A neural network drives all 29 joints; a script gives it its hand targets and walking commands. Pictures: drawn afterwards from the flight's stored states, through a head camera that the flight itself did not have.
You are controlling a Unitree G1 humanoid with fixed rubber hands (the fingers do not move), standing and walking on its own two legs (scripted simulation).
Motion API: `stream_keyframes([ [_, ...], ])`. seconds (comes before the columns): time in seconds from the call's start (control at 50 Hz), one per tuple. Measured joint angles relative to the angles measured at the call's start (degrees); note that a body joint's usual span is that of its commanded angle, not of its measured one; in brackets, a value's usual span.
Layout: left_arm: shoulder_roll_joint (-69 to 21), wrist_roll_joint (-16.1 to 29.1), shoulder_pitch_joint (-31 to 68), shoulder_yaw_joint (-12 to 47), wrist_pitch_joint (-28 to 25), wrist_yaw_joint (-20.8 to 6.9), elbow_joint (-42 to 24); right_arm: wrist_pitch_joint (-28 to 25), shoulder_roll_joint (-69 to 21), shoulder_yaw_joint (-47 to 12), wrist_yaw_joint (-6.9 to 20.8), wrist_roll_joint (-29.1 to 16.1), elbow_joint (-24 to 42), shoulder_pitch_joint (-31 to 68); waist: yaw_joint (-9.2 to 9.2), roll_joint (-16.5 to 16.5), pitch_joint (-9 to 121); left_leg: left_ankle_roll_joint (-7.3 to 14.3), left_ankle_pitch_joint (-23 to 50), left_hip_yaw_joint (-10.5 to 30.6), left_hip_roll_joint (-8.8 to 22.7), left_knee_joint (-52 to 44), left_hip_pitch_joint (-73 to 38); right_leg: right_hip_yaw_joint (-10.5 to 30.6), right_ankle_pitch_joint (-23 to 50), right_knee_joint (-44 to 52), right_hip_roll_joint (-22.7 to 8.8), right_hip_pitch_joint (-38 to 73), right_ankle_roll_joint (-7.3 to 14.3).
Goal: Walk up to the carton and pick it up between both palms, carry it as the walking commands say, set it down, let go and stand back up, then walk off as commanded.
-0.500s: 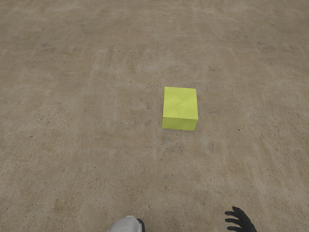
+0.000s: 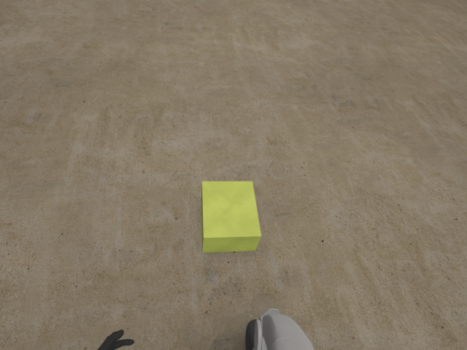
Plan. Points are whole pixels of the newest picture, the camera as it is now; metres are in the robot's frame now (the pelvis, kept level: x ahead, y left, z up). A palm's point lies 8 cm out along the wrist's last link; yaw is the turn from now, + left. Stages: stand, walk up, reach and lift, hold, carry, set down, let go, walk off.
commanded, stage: walk up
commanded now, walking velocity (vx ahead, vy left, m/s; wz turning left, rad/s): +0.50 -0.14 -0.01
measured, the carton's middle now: (228, 215) +0.77 -0.12 -0.70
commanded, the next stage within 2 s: stand in 1.98 s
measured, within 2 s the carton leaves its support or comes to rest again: neither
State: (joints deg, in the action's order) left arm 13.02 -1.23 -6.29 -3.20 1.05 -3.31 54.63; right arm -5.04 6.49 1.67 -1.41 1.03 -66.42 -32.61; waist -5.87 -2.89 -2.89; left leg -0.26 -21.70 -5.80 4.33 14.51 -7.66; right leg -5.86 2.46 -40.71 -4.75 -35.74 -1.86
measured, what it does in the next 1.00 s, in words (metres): walks ahead: right foot, then left foot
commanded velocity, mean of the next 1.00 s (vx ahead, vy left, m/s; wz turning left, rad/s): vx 0.18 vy -0.03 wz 0.00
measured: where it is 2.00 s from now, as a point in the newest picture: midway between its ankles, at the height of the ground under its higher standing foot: (215, 327)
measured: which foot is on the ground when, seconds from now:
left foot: down 0.00-0.12, up 0.14-0.52, down 0.54-0.92, up 0.94-1.00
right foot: up 0.00-0.10, down 0.12-0.54, up 0.56-0.88, down 0.90-1.00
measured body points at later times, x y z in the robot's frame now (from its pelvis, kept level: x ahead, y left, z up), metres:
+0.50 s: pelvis +0.23 -0.02 +0.00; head +0.24 -0.01 +0.45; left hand +0.20 +0.22 -0.15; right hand +0.29 -0.26 -0.15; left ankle +0.30 +0.12 -0.72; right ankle +0.21 -0.15 -0.74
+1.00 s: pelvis +0.31 -0.05 +0.00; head +0.34 -0.07 +0.44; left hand +0.39 +0.20 -0.14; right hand +0.31 -0.30 -0.17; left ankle +0.29 +0.09 -0.69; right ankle +0.37 -0.13 -0.74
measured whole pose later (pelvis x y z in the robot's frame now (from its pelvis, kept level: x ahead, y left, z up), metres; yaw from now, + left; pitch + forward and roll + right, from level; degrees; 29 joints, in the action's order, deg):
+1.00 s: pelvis +0.31 -0.05 +0.00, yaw +0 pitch +0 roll +2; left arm 10.5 -0.7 -10.3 -3.5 1.9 1.9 53.1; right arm 3.1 11.3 4.2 -2.9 0.2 -58.2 -15.4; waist -2.6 0.8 -4.2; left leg -1.1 -29.8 -3.1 3.0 55.0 23.9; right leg -6.8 -10.9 -30.2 -2.3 -19.6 3.8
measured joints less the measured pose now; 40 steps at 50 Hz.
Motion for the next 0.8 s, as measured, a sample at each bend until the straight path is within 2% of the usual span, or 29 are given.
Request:
stream_keyframes([
  [0.06,-0.2,0.0,2.1,0.6,-0.7,0.3,-0.1,0.1,0.0,-0.2,0.1,0.3,-0.7,-0.9,-1.16,1.2,-0.5,-1.5,-3.1,-0.1,1.6,-0.2,-2.5,-2.2,-4.8,7.1,1.6,3.4,1.4],
  [0.1,-0.5,-0.4,3.0,1.0,-2.4,0.8,-0.4,0.2,0.1,-0.4,0.4,0.2,-1.5,-1.2,-0.76,1.9,-0.7,-1.9,-6.2,-0.5,2.5,4.7,-2.2,-3.5,-6.9,11.8,3.1,7.1,2.5],
  [0.12,-0.5,-0.7,2.9,0.9,-3.6,1.1,-0.3,0.3,0.0,-0.4,0.5,-0.3,-2.1,-1.2,-0.18,1.5,-0.5,-1.8,-7.8,-0.5,2.6,11.2,-0.3,-3.7,-3.9,13.0,3.3,9.0,3.6],
  [0.14,-0.7,-0.9,2.9,0.8,-4.7,1.6,-0.1,0.7,0.1,-0.3,0.7,-0.8,-2.4,0.0,0.31,1.9,-0.9,-1.4,-8.3,0.5,3.0,22.0,3.8,-3.7,-4.6,10.7,3.7,8.7,4.3],
  [0.18,-0.7,-0.6,2.3,1.1,-5.7,2.1,0.3,1.0,0.1,0.0,0.4,-1.5,-1.7,3.4,0.26,1.7,-1.3,-0.7,-7.8,3.2,1.7,43.7,14.4,-3.6,-12.9,8.0,3.1,9.4,6.0],
  [0.2,-1.2,-0.5,1.8,1.4,-5.9,2.4,0.9,1.1,0.5,0.4,0.2,-1.1,-1.2,5.6,0.44,2.3,-1.9,-0.4,-6.1,4.2,1.1,50.3,18.7,-3.7,-13.3,8.0,2.9,10.5,5.7],
  [0.24,-2.0,-0.6,0.1,1.8,-6.0,2.8,1.9,1.4,1.6,1.0,0.1,-0.4,0.1,9.8,1.45,3.0,-2.6,-0.3,-2.7,3.9,0.2,55.8,25.6,-3.5,-11.1,10.5,2.1,13.7,3.9],
  [0.3,-2.8,-0.6,-3.9,1.6,-5.6,3.3,3.7,2.6,3.5,1.5,0.6,-0.3,2.5,15.0,3.71,3.2,-2.3,-0.6,1.2,2.6,0.1,52.8,32.1,-2.0,-11.0,15.2,1.2,18.6,3.1],
  [0.38,-3.1,-0.4,-9.5,1.2,-4.9,3.3,5.8,3.8,5.2,1.3,1.1,0.2,5.1,20.0,5.56,3.6,-1.4,-1.4,4.8,2.5,1.1,41.5,35.6,-0.7,-11.4,18.7,0.6,22.9,2.3],
  [0.48,-2.7,-0.2,-14.0,0.3,-3.5,3.4,6.9,4.1,4.4,0.4,2.2,0.6,6.6,22.9,6.52,3.3,0.0,-2.2,8.3,1.5,1.7,25.1,32.3,-1.0,-14.6,18.3,0.7,26.3,0.8],
  [0.52,-2.5,-0.3,-15.4,0.1,-2.8,3.5,6.8,3.3,3.9,0.4,2.2,0.9,7.0,22.5,7.0,2.9,0.8,-2.0,8.1,0.6,0.9,18.4,28.4,-0.9,-17.7,14.6,0.5,26.1,0.3],
  [0.54,-2.6,-0.3,-16.3,0.2,-2.6,3.5,6.6,2.6,3.9,0.5,2.1,1.1,7.4,22.0,6.99,3.2,1.5,-1.3,9.3,0.9,1.0,15.2,26.6,-0.9,-20.2,11.3,0.7,25.2,0.5],
  [0.58,-1.8,-0.7,-16.1,-0.2,-1.4,3.7,6.8,2.1,2.5,0.7,1.6,1.0,7.4,21.6,6.76,1.3,1.7,-0.1,10.4,0.3,0.4,17.7,27.0,1.2,-27.2,0.1,0.6,20.9,0.8],
  [0.62,-1.2,-1.1,-15.0,-0.8,-0.3,3.7,6.2,2.2,1.3,0.6,1.1,0.2,7.3,20.3,6.29,0.0,1.9,0.4,8.9,-0.1,0.6,17.0,25.5,1.8,-26.6,-9.2,1.0,16.2,0.5],
  [0.66,-0.9,-1.1,-13.5,-1.3,-0.3,3.4,5.3,2.4,0.8,0.8,0.8,0.0,6.9,18.5,5.5,-0.4,2.0,0.1,9.2,0.1,1.1,14.0,23.2,1.7,-23.7,-13.3,0.8,12.8,0.0],
  [0.72,-1.0,-0.6,-10.7,-1.5,-0.2,3.4,4.3,2.4,0.8,0.7,0.3,0.3,6.1,16.0,4.33,0.2,1.3,-0.4,10.2,1.1,1.6,10.5,20.5,2.0,-21.2,-12.6,0.4,10.6,-0.6],
  [0.8,-2.0,0.6,-6.9,-0.8,0.3,4.1,2.6,2.7,0.8,0.2,0.2,-0.1,4.6,14.1,4.74,0.9,-0.2,-0.6,10.2,1.3,1.3,8.8,18.2,3.4,-20.1,-1.5,1.5,12.7,-0.6],
])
